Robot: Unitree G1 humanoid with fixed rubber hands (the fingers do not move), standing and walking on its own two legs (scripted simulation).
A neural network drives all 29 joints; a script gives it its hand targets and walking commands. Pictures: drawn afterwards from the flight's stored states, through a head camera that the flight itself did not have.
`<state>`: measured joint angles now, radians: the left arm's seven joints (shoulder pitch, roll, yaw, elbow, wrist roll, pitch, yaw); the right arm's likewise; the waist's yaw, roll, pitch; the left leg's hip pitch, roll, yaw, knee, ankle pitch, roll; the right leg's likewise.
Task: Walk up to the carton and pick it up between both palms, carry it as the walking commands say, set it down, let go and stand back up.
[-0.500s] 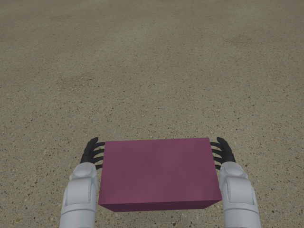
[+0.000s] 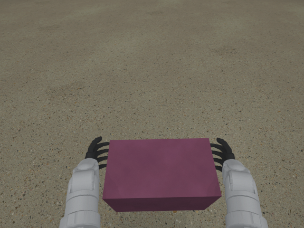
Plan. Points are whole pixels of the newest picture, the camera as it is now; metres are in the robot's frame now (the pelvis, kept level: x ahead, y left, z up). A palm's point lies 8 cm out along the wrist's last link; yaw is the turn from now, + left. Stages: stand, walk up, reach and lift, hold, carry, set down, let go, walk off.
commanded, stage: set down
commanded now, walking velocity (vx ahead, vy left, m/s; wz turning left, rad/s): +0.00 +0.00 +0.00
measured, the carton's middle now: (159, 177) +0.30 +0.01 -0.06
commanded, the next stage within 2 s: none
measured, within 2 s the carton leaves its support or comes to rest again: neither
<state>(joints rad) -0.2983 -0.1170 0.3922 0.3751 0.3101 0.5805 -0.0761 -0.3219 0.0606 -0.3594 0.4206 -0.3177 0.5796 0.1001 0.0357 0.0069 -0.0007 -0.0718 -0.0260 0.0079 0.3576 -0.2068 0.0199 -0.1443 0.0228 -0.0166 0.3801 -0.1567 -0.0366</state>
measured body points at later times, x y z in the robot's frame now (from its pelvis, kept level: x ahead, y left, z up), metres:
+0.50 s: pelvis -0.01 -0.01 -0.03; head +0.09 -0.02 +0.41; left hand +0.32 +0.20 -0.07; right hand +0.33 -0.18 -0.08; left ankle +0.00 +0.11 -0.75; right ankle +0.04 -0.10 -0.75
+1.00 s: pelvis -0.04 +0.00 -0.09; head +0.14 -0.01 +0.32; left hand +0.34 +0.20 -0.16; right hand +0.36 -0.18 -0.17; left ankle +0.00 +0.11 -0.75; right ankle +0.04 -0.10 -0.75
